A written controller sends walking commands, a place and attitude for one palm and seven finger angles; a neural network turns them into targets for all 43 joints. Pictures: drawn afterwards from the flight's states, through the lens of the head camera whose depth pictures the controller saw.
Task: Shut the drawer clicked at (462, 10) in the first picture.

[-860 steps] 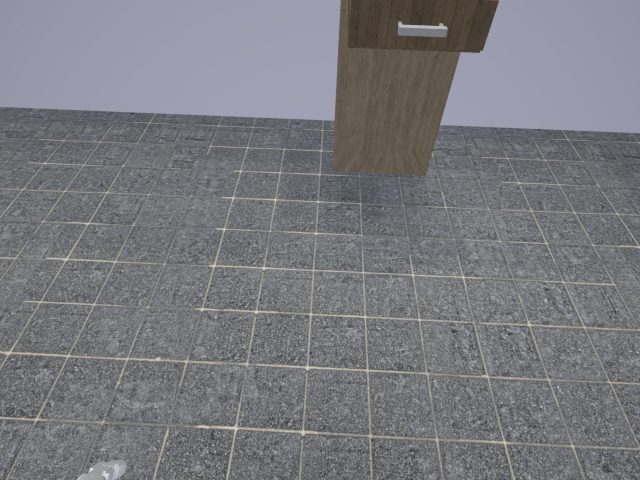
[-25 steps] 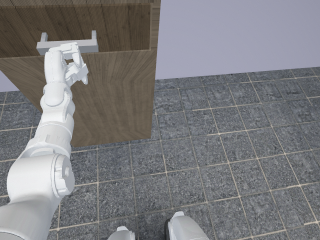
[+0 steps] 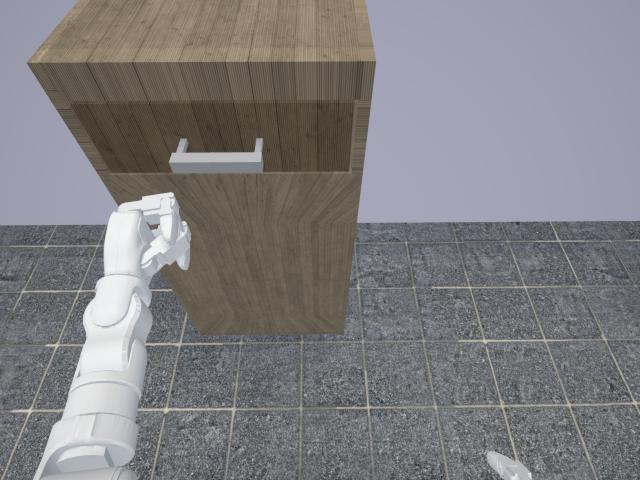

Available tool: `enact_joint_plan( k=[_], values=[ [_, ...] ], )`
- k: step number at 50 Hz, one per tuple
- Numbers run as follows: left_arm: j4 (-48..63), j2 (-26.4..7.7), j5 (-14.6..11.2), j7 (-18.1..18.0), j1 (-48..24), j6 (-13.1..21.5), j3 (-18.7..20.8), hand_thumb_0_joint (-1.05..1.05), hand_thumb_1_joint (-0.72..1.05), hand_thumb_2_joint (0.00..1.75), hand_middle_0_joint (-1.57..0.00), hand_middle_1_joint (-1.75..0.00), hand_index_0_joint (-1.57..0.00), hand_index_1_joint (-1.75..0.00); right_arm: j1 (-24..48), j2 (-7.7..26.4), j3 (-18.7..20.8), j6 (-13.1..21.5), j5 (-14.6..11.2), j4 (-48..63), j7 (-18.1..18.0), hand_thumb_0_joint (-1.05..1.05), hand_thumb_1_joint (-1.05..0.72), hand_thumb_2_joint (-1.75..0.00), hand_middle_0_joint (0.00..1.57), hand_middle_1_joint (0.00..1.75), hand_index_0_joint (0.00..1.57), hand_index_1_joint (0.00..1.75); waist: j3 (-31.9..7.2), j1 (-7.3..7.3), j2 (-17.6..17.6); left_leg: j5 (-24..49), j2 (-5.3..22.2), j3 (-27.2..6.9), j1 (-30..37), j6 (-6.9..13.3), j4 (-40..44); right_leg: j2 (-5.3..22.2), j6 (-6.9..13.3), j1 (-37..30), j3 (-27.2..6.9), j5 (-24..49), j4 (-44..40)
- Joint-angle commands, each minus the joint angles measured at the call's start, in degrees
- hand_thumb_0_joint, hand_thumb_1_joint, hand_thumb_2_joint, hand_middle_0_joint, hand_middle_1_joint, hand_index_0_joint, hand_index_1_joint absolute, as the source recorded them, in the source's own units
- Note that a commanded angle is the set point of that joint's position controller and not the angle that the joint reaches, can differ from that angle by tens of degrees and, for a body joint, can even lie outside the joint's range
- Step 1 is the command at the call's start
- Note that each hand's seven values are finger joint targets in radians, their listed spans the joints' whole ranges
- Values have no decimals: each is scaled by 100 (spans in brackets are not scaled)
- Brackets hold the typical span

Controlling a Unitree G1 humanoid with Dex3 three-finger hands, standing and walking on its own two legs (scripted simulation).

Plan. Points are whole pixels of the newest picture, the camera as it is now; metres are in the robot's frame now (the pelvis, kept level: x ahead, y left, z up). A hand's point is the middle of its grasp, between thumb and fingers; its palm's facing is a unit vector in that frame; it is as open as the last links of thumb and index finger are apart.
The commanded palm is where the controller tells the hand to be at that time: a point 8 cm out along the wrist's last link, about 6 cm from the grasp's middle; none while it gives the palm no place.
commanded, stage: draw the hand back to the body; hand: left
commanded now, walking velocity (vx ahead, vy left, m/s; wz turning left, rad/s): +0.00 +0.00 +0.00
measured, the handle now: (219, 153) +0.58 +0.17 +0.06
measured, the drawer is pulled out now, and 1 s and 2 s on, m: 0.00 0.00 0.00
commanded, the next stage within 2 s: step back with the hand held close in 1.00 s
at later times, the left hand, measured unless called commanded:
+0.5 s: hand (82, 328) +0.25 +0.22 +0.14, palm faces +0.28 -0.92 -0.28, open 3.3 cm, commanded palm +0.20 +0.26 +0.16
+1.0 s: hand out of the picture +0.15 +0.26 +0.18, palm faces +0.45 -0.81 -0.39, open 3.3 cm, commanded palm +0.11 +0.29 +0.20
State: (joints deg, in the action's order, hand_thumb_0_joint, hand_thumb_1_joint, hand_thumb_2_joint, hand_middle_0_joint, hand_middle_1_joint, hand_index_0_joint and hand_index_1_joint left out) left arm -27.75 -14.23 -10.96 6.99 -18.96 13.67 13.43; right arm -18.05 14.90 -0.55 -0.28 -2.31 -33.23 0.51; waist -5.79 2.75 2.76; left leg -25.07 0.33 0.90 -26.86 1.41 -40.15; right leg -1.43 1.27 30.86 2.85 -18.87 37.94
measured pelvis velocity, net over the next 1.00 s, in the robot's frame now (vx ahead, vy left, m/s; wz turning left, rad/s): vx -0.02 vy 0.01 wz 0.02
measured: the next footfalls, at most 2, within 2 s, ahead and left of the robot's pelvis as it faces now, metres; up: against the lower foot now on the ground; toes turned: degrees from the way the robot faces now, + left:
none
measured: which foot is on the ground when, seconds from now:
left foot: down 0.00-1.00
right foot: down 0.00-1.00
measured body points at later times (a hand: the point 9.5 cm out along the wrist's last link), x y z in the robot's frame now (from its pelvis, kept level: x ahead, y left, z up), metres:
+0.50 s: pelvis -0.01 +0.01 +0.02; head -0.01 -0.02 +0.47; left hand +0.22 +0.27 +0.16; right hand +0.18 -0.20 -0.07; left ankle -0.06 +0.10 -0.72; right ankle -0.01 -0.11 -0.72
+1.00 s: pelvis -0.02 +0.01 +0.02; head -0.04 -0.01 +0.47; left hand +0.12 +0.30 +0.20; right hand +0.17 -0.21 -0.06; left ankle -0.06 +0.10 -0.72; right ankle -0.01 -0.11 -0.72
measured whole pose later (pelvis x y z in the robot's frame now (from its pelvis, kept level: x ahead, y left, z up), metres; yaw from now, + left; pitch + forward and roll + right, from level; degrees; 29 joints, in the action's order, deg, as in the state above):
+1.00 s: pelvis -0.02 +0.01 +0.02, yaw +1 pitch -4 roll -1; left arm 26.4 -18.2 -3.2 -6.6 30.0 5.6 16.6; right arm -11.6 13.5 -1.3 6.3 0.0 -36.2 -3.7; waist 1.0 -4.5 4.2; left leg -17.7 -1.2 0.5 -3.0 2.1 -25.0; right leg -0.3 0.5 6.9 2.9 -12.4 23.6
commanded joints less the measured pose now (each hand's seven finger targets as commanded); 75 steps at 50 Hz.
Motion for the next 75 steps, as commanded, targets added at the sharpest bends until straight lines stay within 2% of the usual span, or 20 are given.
enact_joint_plan(
  k=[1, 6, 7, 8, 9, 15, 26, 30, 36, 39, 45, 49, 56, 57, 58, 59, 62, 68, 72, 75],
  values=[
    [1774, -1115, -121, 206, -1637, 98, 223, 0, 90, 90, -140, -160, -140, -160, 92, 704, 187, 385, -36, 646, -158, 0, -90, -90, 20, 30, 20, 30, -1787, -4, 138, 3084, -2, -19, 792, 13, 448, 105, 9, -1890, -154, 3062, -189],
    [2226, -1000, -338, 445, -1111, -188, 175, 0, 90, 90, -140, -160, -140, -160, 591, 660, 76, 628, -91, 830, -257, 0, -90, -90, 20, 30, 20, 30, -1345, -117, -174, 2438, -30, -82, 847, 14, 755, 135, 28, -2013, -110, 2541, -424],
    [2855, -1390, 281, -135, -805, -200, -131, 0, 90, 90, -140, -160, -140, -160, 921, 608, 139, 554, -57, 801, -288, 0, -90, -90, 20, 30, 20, 30, -1038, -351, -209, 2223, -43, -25, 992, 61, 1026, 253, 44, -2121, -312, 2049, -746],
    [2896, -1124, 352, -439, -496, -288, -202, 0, 90, 90, -140, -160, -140, -160, 983, 565, 118, 541, -43, 831, -316, 0, -90, -90, 20, 30, 20, 30, -764, -249, -244, 1931, -10, -51, 1067, 54, 1168, 251, 35, -1988, -273, 1707, -914],
    [3047, -995, 441, -630, -236, -352, -340, 0, 90, 90, -140, -160, -140, -160, 1054, 555, 81, 539, -40, 803, -332, 0, -90, -90, 20, 30, 20, 30, -733, -297, -126, 1911, 10, -96, 1177, 44, 1293, 264, 61, -2115, -252, 1614, -976],
    [3954, -1233, 682, -1102, 439, -522, -134, 0, 90, 90, -140, -160, -140, -160, 1273, 505, -1, 485, 61, 719, -438, 0, -90, -90, 20, 30, 20, 30, -550, -374, -50, 2114, 28, -111, 1732, 48, 1722, 229, 66, -2581, -245, 1672, -1363],
    [5395, -1203, 751, -1236, 2378, -537, 157, 0, 90, 90, -140, -160, -140, -160, 1444, 409, 5, 629, 209, 703, -385, 0, -90, -90, 20, 30, 20, 30, -160, -519, 128, 2809, 64, -153, 2174, -18, 2012, 203, 75, -2975, -212, 2032, -1653],
    [5746, -1266, 744, -1252, 3146, -530, 392, 0, 90, 90, -140, -160, -140, -160, 1465, 428, 44, 669, 240, 691, -363, 0, -90, -90, 20, 30, 20, 30, 38, -573, -154, 2760, 89, -176, 2068, -14, 2016, 176, 70, -2975, -195, 1948, -1681],
    [6561, -1404, 749, -1322, 3996, -482, 735, 0, 90, 90, -140, -160, -140, -160, 1408, 403, 81, 804, 233, 714, -353, 0, -90, -90, 20, 30, 20, 30, 37, -616, 219, 2893, 124, -198, 2055, -69, 1955, 214, 57, -2954, -230, 1953, -1641],
    [6646, -1460, 733, -1362, 4476, -471, 952, 0, 90, 90, -140, -160, -140, -160, 1388, 385, 103, 867, 233, 713, -380, 0, -90, -90, 20, 30, 20, 30, 186, -661, -57, 2731, 137, -196, 1970, -57, 1942, 194, 50, -2865, -218, 1850, -1640],
    [6545, -1245, 786, -1377, 4310, -466, 742, 0, 90, 90, -140, -160, -140, -160, 1368, 425, 120, 951, 231, 606, -453, 0, -90, -90, 20, 30, 20, 30, 751, -565, 4, 2051, 122, -207, 1868, 2, 1985, 201, 62, -2460, -259, 1227, -1806],
    [6622, -1344, 805, -1438, 4298, -435, 829, 0, 90, 90, -140, -160, -140, -160, 1338, 415, 114, 1009, 253, 593, -489, 0, -90, -90, 20, 30, 20, 30, 405, -623, 65, 2040, 101, -232, 1947, 8, 1992, 226, 66, -2638, -266, 1219, -1730],
    [6726, -1388, 794, -1439, 4294, -452, 905, 0, 90, 90, -140, -160, -140, -160, 1395, 384, 64, 1069, 269, 597, -491, 0, -90, -90, 20, 30, 20, 30, 472, -674, 234, 2162, 102, -260, 1867, -48, 2026, 206, 94, -2773, -314, 1356, -1727],
    [7077, -2217, 759, -1474, 3618, -156, 1819, 0, 90, 90, -140, -160, -140, -160, 1313, 522, 115, 932, 235, 768, -475, 0, -90, -90, 20, 30, 20, 30, 965, -383, 18, 1533, 188, -389, 1334, 129, 1947, 483, 127, -2215, -1109, 1480, -2041],
    [6448, -1779, 765, -1425, 4286, -120, 1566, 0, 90, 90, -140, -160, -140, -160, 1240, 430, 154, 845, 257, 629, -475, 0, -90, -90, 20, 30, 20, 30, 909, -363, -393, 1406, 150, -435, 1414, 137, 1807, 654, 173, -2090, -1201, 1348, -2175],
    [6271, -1486, 791, -1380, 4696, -115, 1322, 0, 90, 90, -140, -160, -140, -160, 1211, 452, 179, 761, 277, 654, -440, 0, -90, -90, 20, 30, 20, 30, 770, -331, -418, 1516, 154, -379, 1524, 142, 1705, 731, 184, -2011, -1254, 1383, -2220],
    [6483, -1328, 808, -1344, 5062, 2, 1126, 0, 90, 90, -140, -160, -140, -160, 1251, 513, 245, 619, 286, 737, -408, 0, -90, -90, 20, 30, 20, 30, 203, -316, -145, 2116, 229, -393, 1530, 105, 1760, 725, 136, -2311, -957, 2112, -1799],
    [6897, -1676, 812, -1430, 5529, 46, 1471, 0, 90, 90, -140, -160, -140, -160, 1298, 498, 362, 406, 217, 999, -459, 0, -90, -90, 20, 30, 20, 30, -536, -367, -138, 3280, 385, -481, 1289, 73, 1689, 611, 5, -2760, -670, 3132, -1051],
    [7091, -1768, 818, -1452, 5638, 48, 1579, 0, 90, 90, -140, -160, -140, -160, 1292, 493, 398, 370, 188, 1112, -501, 0, -90, -90, 20, 30, 20, 30, -550, -390, 95, 3562, 483, -589, 1065, 53, 1706, 519, -61, -2705, -592, 3105, -662],
    [7157, -1729, 847, -1444, 5539, 62, 1562, 0, 90, 90, -140, -160, -140, -160, 1286, 547, 427, 405, 211, 1135, -527, 0, -90, -90, 20, 30, 20, 30, -343, -383, 249, 3047, 625, -719, 650, 184, 1900, 402, -125, -2662, -579, 2535, -445]
  ],
)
